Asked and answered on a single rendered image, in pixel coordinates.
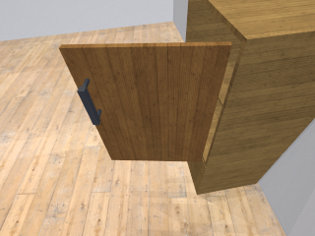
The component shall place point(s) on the handle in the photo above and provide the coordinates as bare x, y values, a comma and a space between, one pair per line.
88, 103

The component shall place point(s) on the cupboard door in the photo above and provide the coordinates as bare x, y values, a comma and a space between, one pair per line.
157, 99

